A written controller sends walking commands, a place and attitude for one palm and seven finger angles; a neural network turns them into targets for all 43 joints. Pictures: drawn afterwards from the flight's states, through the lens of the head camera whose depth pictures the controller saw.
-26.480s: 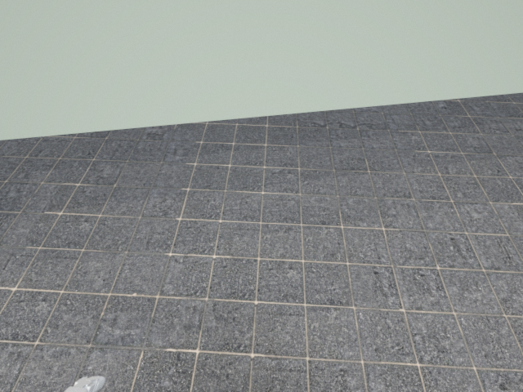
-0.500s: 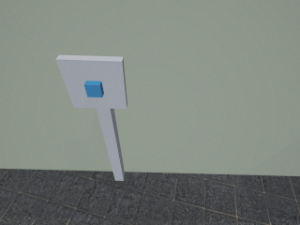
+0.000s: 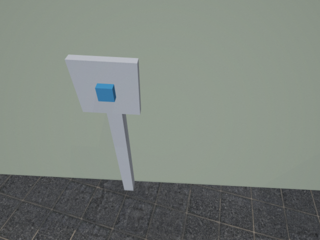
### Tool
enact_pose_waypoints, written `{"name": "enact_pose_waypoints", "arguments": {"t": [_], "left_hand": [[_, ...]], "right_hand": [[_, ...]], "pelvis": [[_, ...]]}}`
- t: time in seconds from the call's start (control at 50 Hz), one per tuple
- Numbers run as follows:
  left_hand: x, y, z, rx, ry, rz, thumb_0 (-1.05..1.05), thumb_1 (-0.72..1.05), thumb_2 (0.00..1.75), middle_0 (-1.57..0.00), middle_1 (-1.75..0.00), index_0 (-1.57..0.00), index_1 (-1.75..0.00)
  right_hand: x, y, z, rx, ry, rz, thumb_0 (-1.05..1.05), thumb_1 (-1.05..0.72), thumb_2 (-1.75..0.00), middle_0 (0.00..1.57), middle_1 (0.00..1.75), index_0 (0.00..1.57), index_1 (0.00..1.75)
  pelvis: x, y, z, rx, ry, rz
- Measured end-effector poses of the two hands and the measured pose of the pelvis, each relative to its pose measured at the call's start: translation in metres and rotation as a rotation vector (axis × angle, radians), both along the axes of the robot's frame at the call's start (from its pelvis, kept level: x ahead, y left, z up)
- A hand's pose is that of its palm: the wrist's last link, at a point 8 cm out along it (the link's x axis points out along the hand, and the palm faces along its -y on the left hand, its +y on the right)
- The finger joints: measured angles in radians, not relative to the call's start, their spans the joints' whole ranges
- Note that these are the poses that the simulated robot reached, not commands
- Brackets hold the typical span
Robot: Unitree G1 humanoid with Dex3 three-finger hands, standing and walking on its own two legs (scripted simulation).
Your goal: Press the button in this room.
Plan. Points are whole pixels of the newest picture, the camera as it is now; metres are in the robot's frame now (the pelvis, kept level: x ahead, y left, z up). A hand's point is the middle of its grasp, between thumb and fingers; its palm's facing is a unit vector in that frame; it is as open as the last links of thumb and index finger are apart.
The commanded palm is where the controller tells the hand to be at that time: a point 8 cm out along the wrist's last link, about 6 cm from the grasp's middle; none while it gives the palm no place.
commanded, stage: shuffle to correct the standing spot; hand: left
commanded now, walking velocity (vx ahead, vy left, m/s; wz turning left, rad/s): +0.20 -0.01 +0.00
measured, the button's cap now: (106, 92) +0.53 +0.22 +0.08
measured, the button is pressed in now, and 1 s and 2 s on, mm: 0 0 0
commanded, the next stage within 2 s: come to a stop and stand still in 0.04 s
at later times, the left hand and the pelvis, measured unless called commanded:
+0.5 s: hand out of the picture +0.05 +0.17 -0.18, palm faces +0.05 -0.98 -0.20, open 7.3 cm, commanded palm none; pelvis +0.05 +0.00 +0.00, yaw +0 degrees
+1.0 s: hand out of the picture +0.03 +0.17 -0.16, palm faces -0.03 -0.97 -0.24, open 7.4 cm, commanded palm none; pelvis +0.00 -0.01 +0.00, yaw -2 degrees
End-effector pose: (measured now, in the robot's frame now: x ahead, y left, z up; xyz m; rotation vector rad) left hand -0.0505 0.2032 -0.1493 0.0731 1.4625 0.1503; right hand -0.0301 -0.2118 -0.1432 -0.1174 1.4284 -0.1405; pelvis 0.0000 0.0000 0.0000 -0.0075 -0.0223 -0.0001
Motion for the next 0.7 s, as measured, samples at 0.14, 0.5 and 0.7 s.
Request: {"name": "enact_pose_waypoints", "arguments": {"t": [0.14, 0.5, 0.7], "left_hand": [[0.007, -0.007, -0.005, -0.025, 0.047, 0.020, 0.01, 0.91, 0.90, -0.20, -0.30, -0.20, -0.30], [0.096, 0.017, 0.003, 0.063, -0.067, -0.021, 0.03, 0.93, 0.90, -0.20, -0.30, -0.20, -0.30], [0.105, 0.037, 0.011, 0.120, -0.166, -0.086, 0.01, 0.92, 0.90, -0.20, -0.30, -0.20, -0.30]], "right_hand": [[0.022, 0.000, -0.001, -0.010, -0.001, -0.012, 0.01, -0.91, -0.89, 0.20, 0.30, 0.20, 0.29], [0.073, -0.008, 0.002, -0.046, -0.028, -0.024, 0.03, -0.93, -0.89, 0.20, 0.30, 0.20, 0.29], [0.081, -0.017, -0.001, -0.039, -0.174, 0.013, 0.01, -0.92, -0.89, 0.20, 0.30, 0.20, 0.29]], "pelvis": [[0.026, 0.000, -0.004, -0.001, 0.011, -0.005], [0.047, 0.000, 0.001, 0.006, 0.025, -0.006], [0.017, 0.004, -0.004, 0.001, 0.008, -0.017]]}}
